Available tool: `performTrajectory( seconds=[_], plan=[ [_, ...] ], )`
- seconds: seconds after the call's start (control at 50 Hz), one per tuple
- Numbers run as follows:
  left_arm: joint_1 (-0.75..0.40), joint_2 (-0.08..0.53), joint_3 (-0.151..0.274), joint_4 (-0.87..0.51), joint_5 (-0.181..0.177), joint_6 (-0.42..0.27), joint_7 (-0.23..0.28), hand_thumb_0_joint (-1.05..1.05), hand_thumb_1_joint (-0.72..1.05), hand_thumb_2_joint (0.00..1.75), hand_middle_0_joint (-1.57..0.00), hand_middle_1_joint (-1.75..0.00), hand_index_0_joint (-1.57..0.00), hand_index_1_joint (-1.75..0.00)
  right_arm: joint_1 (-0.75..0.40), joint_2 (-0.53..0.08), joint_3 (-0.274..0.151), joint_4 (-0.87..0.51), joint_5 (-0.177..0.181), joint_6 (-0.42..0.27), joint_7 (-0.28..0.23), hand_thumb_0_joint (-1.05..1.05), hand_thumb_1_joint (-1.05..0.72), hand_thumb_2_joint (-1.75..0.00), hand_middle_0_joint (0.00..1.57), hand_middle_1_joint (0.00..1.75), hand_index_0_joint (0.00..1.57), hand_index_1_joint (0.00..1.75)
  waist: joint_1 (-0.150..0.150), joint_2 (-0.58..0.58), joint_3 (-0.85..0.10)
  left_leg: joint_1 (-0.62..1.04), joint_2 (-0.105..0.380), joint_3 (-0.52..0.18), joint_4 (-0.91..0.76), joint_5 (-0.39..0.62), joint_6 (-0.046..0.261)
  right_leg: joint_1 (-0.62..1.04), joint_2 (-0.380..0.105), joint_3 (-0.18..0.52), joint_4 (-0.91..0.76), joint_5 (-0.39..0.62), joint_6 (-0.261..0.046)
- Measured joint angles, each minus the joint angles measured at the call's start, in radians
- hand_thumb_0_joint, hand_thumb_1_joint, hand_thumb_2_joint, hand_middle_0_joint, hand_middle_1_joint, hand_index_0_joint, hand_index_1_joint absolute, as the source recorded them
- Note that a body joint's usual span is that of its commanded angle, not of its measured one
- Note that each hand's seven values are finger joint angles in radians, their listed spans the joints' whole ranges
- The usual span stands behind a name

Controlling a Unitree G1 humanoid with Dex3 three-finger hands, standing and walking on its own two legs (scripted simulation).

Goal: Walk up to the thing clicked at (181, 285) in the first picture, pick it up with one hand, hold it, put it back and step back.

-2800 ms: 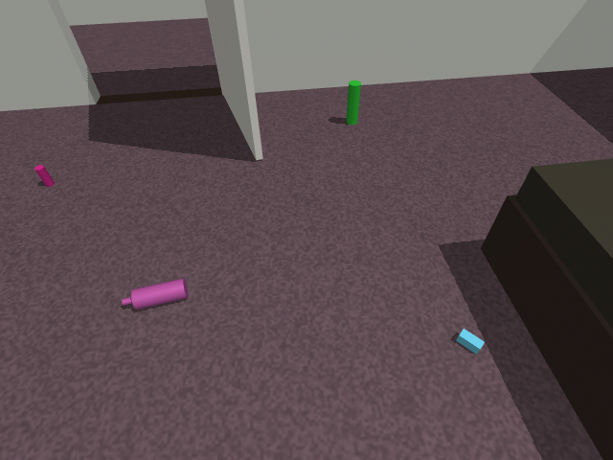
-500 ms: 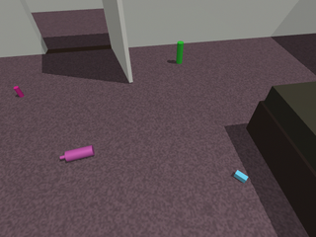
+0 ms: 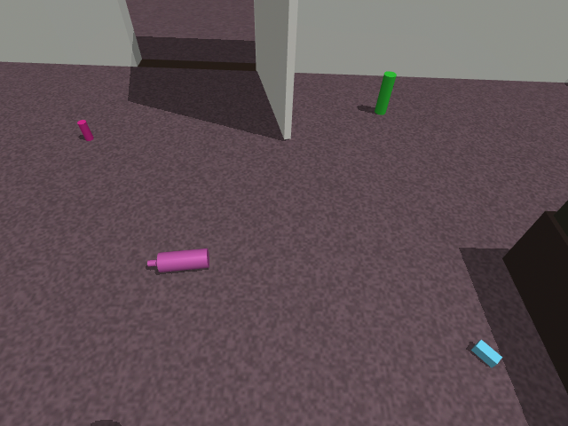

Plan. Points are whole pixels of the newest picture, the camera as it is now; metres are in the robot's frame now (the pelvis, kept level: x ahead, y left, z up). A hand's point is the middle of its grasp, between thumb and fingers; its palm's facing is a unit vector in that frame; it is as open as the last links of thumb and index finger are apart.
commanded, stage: walk up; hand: left
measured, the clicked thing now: (178, 260) +0.83 +0.42 -0.71
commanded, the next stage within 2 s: none
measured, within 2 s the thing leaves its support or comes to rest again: neither
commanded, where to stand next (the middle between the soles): +0.48 +0.11 m, yaw +6 degrees
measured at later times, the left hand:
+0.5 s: hand (98, 380) +0.22 +0.30 -0.10, palm faces +0.11 -0.90 -0.42, open 7.4 cm
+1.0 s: hand (73, 318) +0.33 +0.39 -0.13, palm faces +0.09 -0.93 -0.35, open 7.4 cm
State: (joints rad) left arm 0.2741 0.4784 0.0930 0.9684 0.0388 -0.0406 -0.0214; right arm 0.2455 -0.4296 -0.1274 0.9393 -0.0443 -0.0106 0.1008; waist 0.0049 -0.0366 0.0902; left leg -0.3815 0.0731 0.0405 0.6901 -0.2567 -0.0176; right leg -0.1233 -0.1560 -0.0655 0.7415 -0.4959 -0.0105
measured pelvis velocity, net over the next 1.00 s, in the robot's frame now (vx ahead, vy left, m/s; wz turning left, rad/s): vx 0.35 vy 0.12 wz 0.14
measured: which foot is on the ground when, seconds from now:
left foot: down 0.00-0.38, up 0.40-0.72, down 0.74-1.00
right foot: up 0.00-0.34, down 0.36-0.78, up 0.80-1.00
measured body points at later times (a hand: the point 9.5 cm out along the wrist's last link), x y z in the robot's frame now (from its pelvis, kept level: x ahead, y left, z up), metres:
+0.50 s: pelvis +0.18 +0.02 +0.01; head +0.20 +0.00 +0.46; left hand +0.22 +0.35 -0.08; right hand +0.29 -0.29 -0.12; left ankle +0.15 +0.15 -0.66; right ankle +0.24 -0.09 -0.72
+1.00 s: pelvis +0.35 +0.12 +0.02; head +0.35 +0.15 +0.47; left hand +0.33 +0.44 -0.11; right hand +0.47 -0.18 -0.07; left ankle +0.36 +0.22 -0.72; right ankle +0.41 -0.03 -0.66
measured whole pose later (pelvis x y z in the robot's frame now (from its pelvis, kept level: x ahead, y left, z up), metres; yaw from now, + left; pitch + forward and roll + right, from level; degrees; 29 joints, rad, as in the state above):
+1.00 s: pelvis +0.35 +0.12 +0.02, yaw +8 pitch -3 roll +0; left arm 0.36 0.44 0.04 0.87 0.01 -0.04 -0.03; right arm 0.30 -0.37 -0.04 0.78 -0.01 -0.07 0.05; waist 0.01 -0.06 0.09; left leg -0.22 0.01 0.08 0.52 -0.24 0.05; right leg -0.47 -0.06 0.02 0.98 -0.34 -0.02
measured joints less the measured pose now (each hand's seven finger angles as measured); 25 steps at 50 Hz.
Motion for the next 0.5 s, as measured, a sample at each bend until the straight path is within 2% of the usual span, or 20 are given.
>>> performTrajectory(
  seconds=[0.02, 0.06, 0.1, 0.22, 0.3, 0.34, 0.38, 0.44, 0.5],
  plan=[
    [-0.007, -0.003, -0.004, 0.006, -0.005, 0.009, 0.002, 0.01, 0.91, 0.9, -0.21, -0.3, -0.2, -0.3, 0.004, 0.006, 0.003, -0.012, 0.007, -0.01, -0.005, 0.01, -0.91, -0.9, 0.2, 0.3, 0.2, 0.3, -0.014, 0.002, 0.003, 0.0, -0.009, -0.005, 0.016, -0.021, 0.006, -0.054, 0.026, 0.035, 0.131, -0.031, -0.015],
    [-0.025, -0.004, -0.02, 0.006, -0.016, 0.017, 0.001, 0.01, 0.91, 0.9, -0.2, -0.3, -0.2, -0.3, 0.021, 0.028, 0.018, -0.027, 0.02, -0.018, -0.014, 0.01, -0.91, -0.9, 0.2, 0.3, 0.2, 0.3, -0.03, -0.004, 0.004, 0.033, -0.028, -0.011, -0.017, -0.028, 0.022, -0.155, 0.072, 0.073, 0.317, -0.013, -0.036],
    [-0.036, -0.01, -0.031, -0.007, -0.027, 0.008, -0.004, 0.01, 0.91, 0.9, -0.2, -0.3, -0.2, -0.3, 0.043, 0.047, 0.038, -0.038, 0.025, -0.022, -0.024, 0.01, -0.91, -0.9, 0.2, 0.3, 0.2, 0.3, -0.033, -0.013, 0.003, 0.082, -0.046, -0.01, -0.078, -0.018, 0.033, -0.232, 0.082, 0.065, 0.36, 0.044, -0.041],
    [-0.042, -0.045, -0.039, -0.053, -0.023, 0.0, -0.029, 0.01, 0.91, 0.9, -0.2, -0.3, -0.2, -0.3, 0.104, 0.065, 0.068, -0.068, 0.024, -0.035, -0.034, 0.01, -0.9, -0.9, 0.2, 0.3, 0.21, 0.3, -0.041, -0.001, -0.006, 0.207, -0.084, -0.025, -0.2, -0.021, 0.052, -0.326, 0.078, 0.031, 0.139, 0.124, -0.012],
    [-0.037, -0.066, -0.037, -0.072, -0.017, -0.008, -0.036, 0.01, 0.91, 0.9, -0.21, -0.3, -0.2, -0.3, 0.124, 0.05, 0.072, -0.091, 0.027, -0.037, -0.037, 0.01, -0.9, -0.9, 0.2, 0.3, 0.21, 0.3, -0.046, 0.029, -0.004, 0.258, -0.09, -0.038, -0.194, -0.074, 0.042, -0.315, 0.092, 0.027, -0.03, 0.207, -0.014],
    [-0.028, -0.07, -0.033, -0.083, -0.017, -0.02, -0.035, 0.01, 0.91, 0.9, -0.21, -0.3, -0.2, -0.3, 0.13, 0.039, 0.072, -0.102, 0.03, -0.031, -0.04, 0.01, -0.9, -0.9, 0.2, 0.3, 0.21, 0.3, -0.044, 0.046, -0.007, 0.268, -0.085, -0.047, -0.143, -0.129, 0.032, -0.27, 0.11, 0.018, -0.122, 0.263, -0.021],
    [-0.02, -0.071, -0.026, -0.098, -0.012, -0.04, -0.026, 0.01, 0.91, 0.9, -0.21, -0.3, -0.2, -0.3, 0.131, 0.03, 0.071, -0.111, 0.036, -0.023, -0.046, 0.01, -0.9, -0.9, 0.2, 0.3, 0.21, 0.3, -0.035, 0.071, -0.007, 0.23, -0.07, -0.065, 0.007, -0.194, 0.044, -0.235, 0.131, 0.002, -0.147, 0.318, -0.023],
    [-0.014, -0.087, -0.033, -0.115, -0.018, -0.051, -0.016, 0.01, 0.91, 0.9, -0.21, -0.3, -0.2, -0.3, 0.099, 0.02, 0.071, -0.098, 0.034, -0.004, -0.058, 0.01, -0.91, -0.9, 0.2, 0.3, 0.21, 0.3, -0.014, 0.096, -0.002, 0.101, -0.1, -0.111, 0.316, -0.226, 0.058, -0.207, 0.129, -0.018, -0.098, 0.25, -0.023],
    [0.013, -0.103, -0.044, -0.124, -0.022, -0.053, -0.016, 0.01, 0.91, 0.9, -0.21, -0.3, -0.2, -0.3, 0.07, 0.001, 0.067, -0.095, 0.034, -0.007, -0.052, 0.01, -0.91, -0.9, 0.2, 0.3, 0.2, 0.3, 0.005, 0.118, -0.008, -0.004, -0.089, -0.114, 0.386, -0.167, 0.051, -0.142, 0.125, -0.029, -0.157, 0.242, -0.021]
  ],
)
